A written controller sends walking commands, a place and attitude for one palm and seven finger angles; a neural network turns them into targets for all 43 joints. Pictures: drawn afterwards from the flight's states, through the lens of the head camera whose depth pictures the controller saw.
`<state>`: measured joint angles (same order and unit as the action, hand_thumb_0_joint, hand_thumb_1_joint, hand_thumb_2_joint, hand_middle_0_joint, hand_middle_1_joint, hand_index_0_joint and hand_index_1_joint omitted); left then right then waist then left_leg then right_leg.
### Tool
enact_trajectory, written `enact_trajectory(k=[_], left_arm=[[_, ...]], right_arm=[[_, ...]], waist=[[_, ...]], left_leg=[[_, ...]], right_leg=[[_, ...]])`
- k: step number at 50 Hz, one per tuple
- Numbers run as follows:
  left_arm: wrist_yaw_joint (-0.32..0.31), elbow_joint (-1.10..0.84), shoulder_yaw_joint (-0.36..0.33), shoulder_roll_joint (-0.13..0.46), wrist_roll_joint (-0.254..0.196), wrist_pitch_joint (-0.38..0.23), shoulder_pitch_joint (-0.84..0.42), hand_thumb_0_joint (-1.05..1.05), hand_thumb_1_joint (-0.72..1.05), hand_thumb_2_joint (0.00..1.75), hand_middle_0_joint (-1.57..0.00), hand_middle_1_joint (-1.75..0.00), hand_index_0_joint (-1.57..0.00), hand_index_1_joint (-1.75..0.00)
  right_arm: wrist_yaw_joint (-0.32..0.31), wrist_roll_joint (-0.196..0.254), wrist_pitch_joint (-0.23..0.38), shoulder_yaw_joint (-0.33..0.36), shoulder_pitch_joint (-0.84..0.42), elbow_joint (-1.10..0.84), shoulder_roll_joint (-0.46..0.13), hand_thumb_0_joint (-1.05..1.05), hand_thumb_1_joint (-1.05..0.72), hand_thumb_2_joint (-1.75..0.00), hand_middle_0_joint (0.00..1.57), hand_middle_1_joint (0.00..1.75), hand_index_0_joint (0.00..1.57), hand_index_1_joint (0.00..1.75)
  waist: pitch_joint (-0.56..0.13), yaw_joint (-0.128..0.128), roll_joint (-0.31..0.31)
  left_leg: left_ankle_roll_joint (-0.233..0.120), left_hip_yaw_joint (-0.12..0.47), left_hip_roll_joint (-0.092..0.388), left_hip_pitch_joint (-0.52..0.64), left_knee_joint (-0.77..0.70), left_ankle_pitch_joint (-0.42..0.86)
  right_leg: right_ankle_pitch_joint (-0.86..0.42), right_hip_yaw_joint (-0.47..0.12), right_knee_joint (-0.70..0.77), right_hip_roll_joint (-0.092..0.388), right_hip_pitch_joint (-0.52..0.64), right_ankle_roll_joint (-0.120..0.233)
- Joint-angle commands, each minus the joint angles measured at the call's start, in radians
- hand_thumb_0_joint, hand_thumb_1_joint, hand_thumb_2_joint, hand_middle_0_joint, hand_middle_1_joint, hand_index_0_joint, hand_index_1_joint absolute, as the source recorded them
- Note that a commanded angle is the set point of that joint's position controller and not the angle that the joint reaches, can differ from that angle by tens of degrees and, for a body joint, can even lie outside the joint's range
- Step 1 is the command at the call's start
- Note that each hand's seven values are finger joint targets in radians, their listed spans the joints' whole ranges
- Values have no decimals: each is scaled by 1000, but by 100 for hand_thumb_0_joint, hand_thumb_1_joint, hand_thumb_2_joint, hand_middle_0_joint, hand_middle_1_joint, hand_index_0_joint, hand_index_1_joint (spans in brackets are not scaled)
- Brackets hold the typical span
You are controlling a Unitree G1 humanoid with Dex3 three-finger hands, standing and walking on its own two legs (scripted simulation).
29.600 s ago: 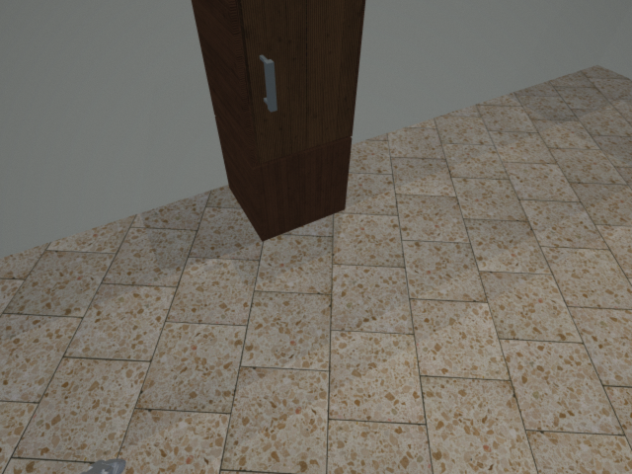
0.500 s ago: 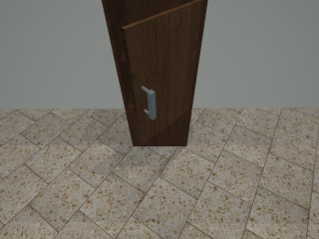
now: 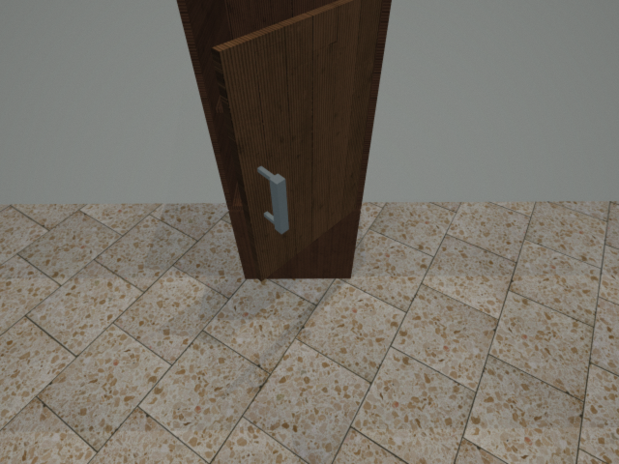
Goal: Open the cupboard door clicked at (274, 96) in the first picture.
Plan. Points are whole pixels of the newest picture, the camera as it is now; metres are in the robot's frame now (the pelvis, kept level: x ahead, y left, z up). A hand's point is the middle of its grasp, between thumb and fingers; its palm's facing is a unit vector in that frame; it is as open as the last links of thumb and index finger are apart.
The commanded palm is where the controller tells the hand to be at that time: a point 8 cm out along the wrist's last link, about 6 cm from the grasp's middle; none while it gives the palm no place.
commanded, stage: look to check the result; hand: left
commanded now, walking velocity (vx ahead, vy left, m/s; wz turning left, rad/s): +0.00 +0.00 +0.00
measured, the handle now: (272, 200) +0.60 +0.11 -0.06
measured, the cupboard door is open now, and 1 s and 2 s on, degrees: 44 44 44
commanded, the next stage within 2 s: walk to a spot facing it in 0.32 s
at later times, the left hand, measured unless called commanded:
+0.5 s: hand out of the picture +0.04 +0.21 -0.17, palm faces +0.00 -0.96 -0.27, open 7.4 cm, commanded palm none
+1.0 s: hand out of the picture +0.07 +0.17 -0.17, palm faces -0.16 -0.94 -0.30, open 7.4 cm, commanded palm none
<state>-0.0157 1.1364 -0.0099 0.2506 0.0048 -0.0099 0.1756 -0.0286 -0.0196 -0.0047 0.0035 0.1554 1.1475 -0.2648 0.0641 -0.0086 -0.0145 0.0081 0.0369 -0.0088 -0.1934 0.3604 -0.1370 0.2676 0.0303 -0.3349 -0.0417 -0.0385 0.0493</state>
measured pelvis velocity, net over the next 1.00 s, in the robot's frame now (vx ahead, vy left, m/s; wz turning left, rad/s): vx -0.01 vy -0.03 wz -0.24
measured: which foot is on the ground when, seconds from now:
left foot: down 0.00-0.88, up 0.90-1.00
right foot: down 0.00-1.00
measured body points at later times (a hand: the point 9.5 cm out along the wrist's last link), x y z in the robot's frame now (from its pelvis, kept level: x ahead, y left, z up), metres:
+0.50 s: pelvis +0.01 +0.00 +0.00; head +0.03 -0.01 +0.45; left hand +0.04 +0.26 -0.15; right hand +0.06 -0.26 -0.16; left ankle +0.04 +0.13 -0.75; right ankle -0.05 -0.08 -0.75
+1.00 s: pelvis -0.01 -0.03 -0.01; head +0.02 -0.07 +0.43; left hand +0.08 +0.22 -0.15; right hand -0.02 -0.28 -0.18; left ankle +0.00 +0.13 -0.68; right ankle -0.05 -0.09 -0.75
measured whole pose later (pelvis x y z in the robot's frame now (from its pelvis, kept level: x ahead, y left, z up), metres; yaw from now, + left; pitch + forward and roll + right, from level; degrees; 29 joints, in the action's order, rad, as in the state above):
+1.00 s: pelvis -0.01 -0.03 -0.01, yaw -14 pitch +0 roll +2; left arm -0.01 0.98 -0.07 0.19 0.02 0.03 0.24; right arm -0.04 -0.02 -0.06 0.07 0.18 1.02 -0.23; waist 0.10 0.02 -0.04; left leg 0.04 -0.02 0.04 -0.45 1.03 -0.45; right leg 0.36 -0.04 -0.61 -0.05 -0.25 0.08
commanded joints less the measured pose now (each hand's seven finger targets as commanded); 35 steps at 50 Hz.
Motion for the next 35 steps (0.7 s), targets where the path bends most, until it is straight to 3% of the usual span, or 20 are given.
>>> enact_trajectory(k=[1,22,23,25,30,32,35], left_arm=[[-16,-44,-34,173,-1,-14,20,0,90,90,-20,-30,-20,-30],[-18,-35,-28,144,0,-13,52,0,90,90,-20,-30,-20,-30],[-18,-37,-29,143,0,-11,53,0,90,90,-20,-30,-20,-30],[-22,-38,-27,90,0,4,83,0,90,90,-20,-30,-20,-30],[-18,-86,-60,113,7,30,94,0,90,90,-20,-30,-20,-30],[-12,-112,-68,111,8,40,91,0,90,90,-20,-30,-20,-30],[-3,-147,-76,95,11,47,88,0,90,90,-20,-30,-20,-30]], right_arm=[[-7,3,14,27,0,-50,-142,0,-90,-90,20,30,20,30],[-9,2,16,22,10,-42,-118,0,-90,-90,20,30,20,30],[-12,2,16,22,14,-41,-120,0,-90,-90,20,30,20,30],[-16,1,5,17,51,-38,-60,0,-90,-90,20,30,20,30],[-29,1,-12,49,81,-78,-82,0,-90,-90,20,30,20,30],[-32,-2,-17,60,84,-102,-84,0,-90,-90,20,30,20,30],[-33,-4,-18,73,91,-135,-100,0,-90,-90,20,30,20,30]], waist=[[-63,2,22],[-47,6,19],[-46,4,15],[-43,2,26],[-52,-1,33],[-37,-1,22],[-32,0,-47]], left_leg=[[-36,66,106,92,-3,197],[-39,68,110,105,-15,215],[-37,59,114,110,-11,211],[-27,28,118,108,27,209],[-26,-26,141,67,110,162],[-35,-21,158,48,116,128],[-64,24,210,42,81,45]], right_leg=[[-273,-97,72,158,-66,-6],[-259,-92,75,153,-68,-3],[-266,-104,75,150,-76,-2],[-316,-116,50,149,-97,-8],[-384,-166,-57,136,-131,9],[-350,-178,-96,122,-173,13],[-207,-177,-173,73,-248,6]])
